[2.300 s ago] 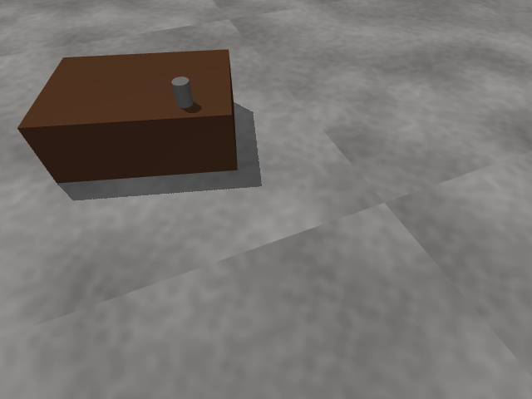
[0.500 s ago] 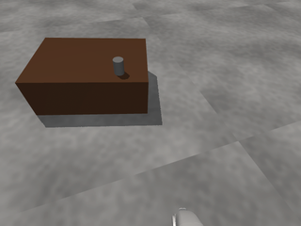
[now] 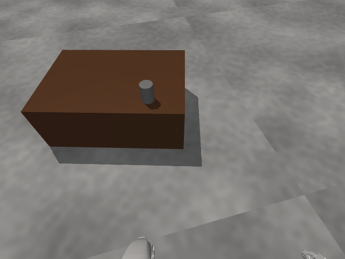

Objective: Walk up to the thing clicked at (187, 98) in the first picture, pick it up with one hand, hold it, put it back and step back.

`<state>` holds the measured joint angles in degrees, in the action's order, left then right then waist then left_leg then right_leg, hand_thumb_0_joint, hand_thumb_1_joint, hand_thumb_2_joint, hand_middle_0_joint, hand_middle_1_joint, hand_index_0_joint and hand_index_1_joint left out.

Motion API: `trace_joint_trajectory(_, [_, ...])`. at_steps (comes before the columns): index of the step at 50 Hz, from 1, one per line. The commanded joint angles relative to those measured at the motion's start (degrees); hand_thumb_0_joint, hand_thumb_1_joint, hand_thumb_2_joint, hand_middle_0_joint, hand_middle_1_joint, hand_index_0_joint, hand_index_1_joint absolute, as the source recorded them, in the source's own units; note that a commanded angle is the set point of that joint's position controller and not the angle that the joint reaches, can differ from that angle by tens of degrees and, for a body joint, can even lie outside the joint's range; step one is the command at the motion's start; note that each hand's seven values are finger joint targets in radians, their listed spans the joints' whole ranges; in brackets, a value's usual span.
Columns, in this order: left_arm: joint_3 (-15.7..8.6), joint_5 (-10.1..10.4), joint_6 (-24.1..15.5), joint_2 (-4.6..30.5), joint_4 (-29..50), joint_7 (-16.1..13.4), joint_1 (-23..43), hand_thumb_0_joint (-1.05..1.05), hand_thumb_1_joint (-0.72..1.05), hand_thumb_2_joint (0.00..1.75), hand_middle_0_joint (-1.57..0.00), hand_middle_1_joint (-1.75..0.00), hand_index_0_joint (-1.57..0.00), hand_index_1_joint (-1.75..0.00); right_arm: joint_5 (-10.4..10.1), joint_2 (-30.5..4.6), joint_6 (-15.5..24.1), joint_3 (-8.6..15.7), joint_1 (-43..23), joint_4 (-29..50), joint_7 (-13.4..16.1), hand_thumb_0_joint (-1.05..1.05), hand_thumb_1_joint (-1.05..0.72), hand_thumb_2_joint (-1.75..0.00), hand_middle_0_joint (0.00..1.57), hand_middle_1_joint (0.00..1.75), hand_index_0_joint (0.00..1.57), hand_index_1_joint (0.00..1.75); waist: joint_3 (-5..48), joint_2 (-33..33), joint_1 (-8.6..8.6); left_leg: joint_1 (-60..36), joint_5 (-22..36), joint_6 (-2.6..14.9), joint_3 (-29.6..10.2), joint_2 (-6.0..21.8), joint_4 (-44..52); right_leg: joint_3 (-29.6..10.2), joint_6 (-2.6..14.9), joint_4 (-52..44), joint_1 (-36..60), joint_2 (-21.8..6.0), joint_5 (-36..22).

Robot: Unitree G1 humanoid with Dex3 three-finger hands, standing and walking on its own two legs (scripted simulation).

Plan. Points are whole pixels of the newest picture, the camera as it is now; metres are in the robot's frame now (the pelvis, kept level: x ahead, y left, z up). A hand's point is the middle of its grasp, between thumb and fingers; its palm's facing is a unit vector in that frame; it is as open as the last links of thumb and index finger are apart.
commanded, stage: walk up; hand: left
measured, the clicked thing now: (147, 92) +1.02 +0.19 -0.35
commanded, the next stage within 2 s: none
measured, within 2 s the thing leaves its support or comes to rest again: neither
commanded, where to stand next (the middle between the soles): +0.56 -0.01 m, yaw -1 degrees
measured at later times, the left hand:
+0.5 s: hand (83, 207) +0.27 +0.28 -0.14, palm faces -0.10 -0.92 -0.37, open 7.4 cm
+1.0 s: hand (104, 172) +0.39 +0.25 -0.14, palm faces -0.01 -0.93 -0.37, open 7.4 cm
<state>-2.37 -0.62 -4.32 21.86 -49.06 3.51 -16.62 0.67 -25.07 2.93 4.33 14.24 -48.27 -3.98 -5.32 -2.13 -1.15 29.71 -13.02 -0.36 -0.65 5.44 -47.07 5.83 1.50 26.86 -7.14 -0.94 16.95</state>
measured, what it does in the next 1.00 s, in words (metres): walks ahead: left foot, then right foot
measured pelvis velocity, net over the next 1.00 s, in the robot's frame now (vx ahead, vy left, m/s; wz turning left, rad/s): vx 0.36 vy -0.03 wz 0.01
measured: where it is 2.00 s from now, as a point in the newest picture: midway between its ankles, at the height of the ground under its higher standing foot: (180, 203)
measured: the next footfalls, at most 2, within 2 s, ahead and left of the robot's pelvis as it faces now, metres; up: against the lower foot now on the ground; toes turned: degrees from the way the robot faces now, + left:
left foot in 0.10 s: +0.22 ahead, +0.15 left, +0.00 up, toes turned +5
right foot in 0.56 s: +0.36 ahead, -0.14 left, +0.00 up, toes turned -6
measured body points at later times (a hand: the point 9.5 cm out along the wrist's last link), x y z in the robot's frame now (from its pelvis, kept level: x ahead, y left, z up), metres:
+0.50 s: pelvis +0.20 +0.00 -0.01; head +0.21 +0.00 +0.44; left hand +0.28 +0.33 -0.11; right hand +0.23 -0.32 -0.12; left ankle +0.18 +0.14 -0.74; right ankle +0.32 -0.15 -0.72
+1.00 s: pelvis +0.36 -0.03 -0.01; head +0.39 -0.03 +0.44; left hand +0.39 +0.29 -0.11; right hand +0.45 -0.35 -0.12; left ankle +0.48 +0.11 -0.72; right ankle +0.32 -0.14 -0.74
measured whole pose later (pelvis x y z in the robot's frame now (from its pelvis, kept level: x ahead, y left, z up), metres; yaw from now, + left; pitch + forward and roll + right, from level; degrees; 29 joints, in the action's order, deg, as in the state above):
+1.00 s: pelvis +0.36 -0.03 -0.01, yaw +0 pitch -3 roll -1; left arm -2.6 -0.5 -4.5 23.4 -47.5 2.6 -21.0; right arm 1.3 -24.0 1.4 3.7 14.7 -49.7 -4.3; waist -5.5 -1.7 -2.3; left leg 25.5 -11.3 0.5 1.0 4.2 -36.7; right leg 6.9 1.0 29.8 -7.0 -0.7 20.1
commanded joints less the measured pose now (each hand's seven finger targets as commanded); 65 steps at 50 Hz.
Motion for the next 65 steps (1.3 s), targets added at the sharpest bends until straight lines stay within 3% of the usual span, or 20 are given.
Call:
trace_joint_trajectory(1, [-5.1, -0.3, -1.8, 16.7, 5.7, -0.7, 1.0, 0.00, 0.90, 0.90, -0.20, -0.30, -0.20, -0.30, 0.4, -7.8, 2.1, 2.8, -2.4, 4.0, -0.3, 0.00, -0.90, -0.90, 0.20, 0.30, 0.20, 0.30, 2.0, 8.7, -1.34, -9.4, 5.4, 0.43, 3.1, 0.2, 12.7, -8.0, 10.08, -9.0, -7.1, -13.2, -7.2])
trace_joint_trajectory(5, [-3.5, -0.3, -0.9, 13.4, 6.0, -0.8, -0.8, 0.00, 0.90, 0.90, -0.20, -0.30, -0.20, -0.30, 1.4, -12.7, 3.0, 5.1, 11.2, -0.6, 1.1, 0.00, -0.90, -0.90, 0.20, 0.30, 0.20, 0.30, 10.3, -5.0, 6.42, -32.9, -0.9, 3.86, 3.7, -2.4, 17.0, -3.0, 6.20, 16.1, -15.3, -7.6, -9.9])
trace_joint_trajectory(7, [-2.3, 0.3, -0.1, 9.6, 5.8, -1.2, -5.9, 0.00, 0.90, 0.90, -0.20, -0.30, -0.20, -0.30, 1.4, -19.4, 3.4, 6.3, 13.2, 1.6, 2.3, 0.00, -0.90, -0.90, 0.20, 0.30, 0.20, 0.30, 10.8, -14.9, 6.03, -37.5, -25.1, 11.24, -37.5, 19.1, 33.0, -5.4, 1.89, 39.6, -33.7, 4.0, 14.3])
trace_joint_trajectory(8, [-3.9, 0.2, 0.5, 16.4, 4.3, -2.1, -5.0, 0.00, 0.90, 0.90, -0.20, -0.30, -0.20, -0.30, -0.3, -19.4, 3.1, 6.5, 9.8, 2.6, 2.2, 0.00, -0.90, -0.90, 0.20, 0.30, 0.20, 0.30, 9.5, -7.9, 5.87, -34.0, -27.2, 15.77, -39.4, 21.5, 33.8, -9.9, 2.53, 43.0, -32.3, -0.2, 14.1])
trace_joint_trajectory(13, [-3.7, 0.8, 0.7, 14.3, 0.9, -1.1, -6.8, 0.00, 0.90, 0.90, -0.20, -0.30, -0.20, -0.30, -0.9, -12.9, 3.8, 3.3, 3.5, 3.6, 2.5, 0.00, -0.90, -0.90, 0.20, 0.30, 0.20, 0.30, 2.6, -5.1, 0.79, -18.6, 3.5, 10.46, -9.1, 10.7, 31.5, -10.0, 0.50, 35.4, -23.5, -4.3, 2.9])
trace_joint_trajectory(23, [-4.2, -0.3, 0.3, 11.8, 3.2, 1.2, 2.6, 0.00, 0.90, 0.90, -0.20, -0.30, -0.20, -0.30, -0.2, -14.2, 3.3, 3.6, 4.3, 4.7, 2.0, 0.00, -0.90, -0.90, 0.20, 0.30, 0.20, 0.30, 1.4, -6.5, 2.80, -16.6, -0.1, 11.71, -1.4, 8.5, 29.4, -2.7, -0.64, 10.3, -15.9, -3.7, -6.2])
trace_joint_trajectory(27, [-5.7, -0.6, -0.6, 14.8, -0.2, 0.2, -6.3, 0.00, 0.90, 0.90, -0.20, -0.30, -0.20, -0.30, -0.2, -11.3, 2.3, 2.4, 2.5, 5.9, 2.1, 0.00, -0.90, -0.90, 0.20, 0.30, 0.20, 0.30, 5.0, 2.6, -2.79, -6.6, -6.2, 8.59, 0.9, 6.1, 14.5, -2.5, 0.52, 5.8, 3.6, -1.2, -3.4])
trace_joint_trajectory(28, [-7.0, -0.8, -1.2, 17.6, -1.2, -0.6, -11.1, 0.00, 0.90, 0.90, -0.20, -0.30, -0.20, -0.30, -0.1, -7.4, 2.2, 1.1, 5.3, 5.6, 2.1, 0.00, -0.90, -0.90, 0.20, 0.30, 0.20, 0.30, 7.8, 15.0, -5.17, -3.1, -6.5, 6.51, 5.2, 0.9, -2.3, -11.4, 1.54, -1.9, 8.7, -6.3, 7.2])
trace_joint_trajectory(29, [-7.6, -0.7, -2.0, 21.6, 0.4, -1.4, -10.9, 0.00, 0.90, 0.90, -0.20, -0.30, -0.20, -0.30, -0.4, -4.2, 1.8, -0.2, 7.7, 6.4, 2.0, 0.00, -0.90, -0.90, 0.20, 0.30, 0.20, 0.30, 6.5, 23.2, -3.82, 7.2, -16.7, 2.98, 5.0, -5.7, -15.7, -34.6, 4.95, -11.6, 10.0, -19.0, 16.2])
trace_joint_trajectory(30, [-7.3, -0.2, -1.7, 22.7, 1.1, -1.3, -8.8, 0.00, 0.90, 0.90, -0.20, -0.30, -0.20, -0.30, -0.2, -10.1, 1.1, 1.3, 5.9, 5.2, 2.7, 0.00, -0.90, -0.90, 0.20, 0.30, 0.20, 0.30, 4.3, 15.9, -4.23, 9.2, -17.1, 2.39, 0.8, -5.0, -19.7, -42.5, 10.57, -15.2, 7.0, -23.2, 19.1])
trace_joint_trajectory(31, [-7.1, 0.4, -1.5, 22.4, 1.9, -1.4, -6.5, 0.00, 0.90, 0.90, -0.20, -0.30, -0.20, -0.30, -0.1, -12.2, 1.1, 1.7, 5.3, 4.4, 2.9, 0.00, -0.90, -0.90, 0.20, 0.30, 0.20, 0.30, 2.1, 13.9, -3.34, 9.4, -15.7, 2.40, -1.1, -2.4, -20.4, -41.7, 12.43, -14.7, 3.9, -23.6, 16.4])
trace_joint_trajectory(34, [-5.5, 1.2, -1.7, 17.0, 2.6, -2.2, -2.3, 0.00, 0.90, 0.90, -0.20, -0.30, -0.20, -0.30, -1.4, -10.9, 0.9, 1.6, 6.9, 1.2, 2.4, 0.00, -0.90, -0.90, 0.20, 0.30, 0.20, 0.30, 0.6, 11.5, -0.22, 4.9, -7.3, 2.27, -3.8, -0.3, -16.1, -21.8, 7.08, -11.8, -0.6, -15.3, -5.4])
trace_joint_trajectory(37, [-4.9, 0.8, -2.1, 16.1, 3.5, -2.3, -2.4, 0.00, 0.90, 0.90, -0.20, -0.30, -0.20, -0.30, -0.6, -9.6, 0.2, 1.7, 7.7, 0.7, 1.6, 0.00, -0.90, -0.90, 0.20, 0.30, 0.20, 0.30, 2.1, 11.8, 0.38, 1.0, -3.1, 1.29, -2.0, -1.0, -12.5, -14.3, 8.95, -11.1, -3.0, -13.1, -12.9])
trace_joint_trajectory(47, [-5.1, 0.1, -1.7, 16.6, 5.4, -2.2, -5.3, 0.00, 0.90, 0.90, -0.20, -0.30, -0.20, -0.30, 0.6, -7.4, 0.8, 2.0, -3.5, 4.6, 0.3, 0.00, -0.90, -0.90, 0.20, 0.30, 0.20, 0.30, 2.1, 8.6, -2.46, -3.8, 2.3, 0.85, 2.5, -0.8, 10.3, -9.6, 10.14, -7.2, -1.3, -14.3, -13.9])
trace_joint_trajectory(51, [-4.4, 0.2, -1.0, 16.5, 6.3, -2.4, -3.1, 0.00, 0.90, 0.90, -0.20, -0.30, -0.20, -0.30, 0.6, -8.5, 1.5, 2.7, 2.4, 2.8, 0.5, 0.00, -0.90, -0.90, 0.20, 0.30, 0.20, 0.30, 4.5, 4.4, 2.37, -19.4, 1.8, 3.07, 5.3, -4.0, 17.2, -6.8, 7.99, 2.8, -8.2, -12.6, -14.0])
trace_joint_trajectory(52, [-3.4, 0.0, -1.0, 14.2, 6.5, -2.3, -4.6, 0.00, 0.90, 0.90, -0.20, -0.30, -0.20, -0.30, 0.8, -11.0, 1.9, 3.8, 8.3, 1.0, 1.0, 0.00, -0.90, -0.90, 0.20, 0.30, 0.20, 0.30, 8.5, -2.4, 5.01, -29.1, -2.0, 4.80, 2.7, -3.9, 18.9, -4.0, 6.20, 14.7, -12.1, -9.3, -15.8])
trace_joint_trajectory(54, [-2.1, 0.8, -0.5, 9.7, 6.1, -2.5, -9.3, 0.00, 0.90, 0.90, -0.20, -0.30, -0.20, -0.30, 0.8, -17.8, 2.3, 5.4, 11.1, 3.1, 2.3, 0.00, -0.90, -0.90, 0.20, 0.30, 0.20, 0.30, 10.8, -14.5, 5.00, -39.3, -13.9, 13.09, -34.6, 17.9, 31.3, -1.8, 0.96, 36.4, -32.4, 3.2, 12.8])
trace_joint_trajectory(55, [-3.5, 0.0, 0.2, 15.5, 4.8, -3.4, -7.1, 0.00, 0.90, 0.90, -0.20, -0.30, -0.20, -0.30, -0.9, -17.9, 1.9, 5.6, 10.1, 2.9, 2.1, 0.00, -0.90, -0.90, 0.20, 0.30, 0.20, 0.30, 8.4, -9.4, 5.38, -34.0, -14.2, 16.77, -36.3, 20.2, 31.2, -7.2, 1.52, 40.7, -31.1, -1.2, 15.4])
trace_joint_trajectory(59, [-3.3, 0.8, 0.7, 14.3, 2.1, -2.2, -7.9, 0.00, 0.90, 0.90, -0.20, -0.30, -0.20, -0.30, -1.1, -11.7, 2.2, 2.8, 3.7, 4.3, 2.6, 0.00, -0.90, -0.90, 0.20, 0.30, 0.20, 0.30, 0.2, -4.9, 1.31, -18.7, -0.1, 9.26, -11.1, 9.3, 32.4, -10.0, 0.99, 34.7, -24.2, -4.4, 3.6])
trace_joint_trajectory(65, [-2.8, 0.3, 1.0, 11.4, 1.1, -2.4, -5.9, 0.00, 0.90, 0.90, -0.20, -0.30, -0.20, -0.30, -0.1, -11.6, 1.4, 2.3, 0.3, 5.4, 2.8, 0.00, -0.90, -0.90, 0.20, 0.30, 0.20, 0.30, -1.0, -7.3, 0.77, -12.0, 5.8, 13.35, -3.2, 8.1, 31.3, -4.8, -2.27, 20.6, -17.7, -4.6, -0.8])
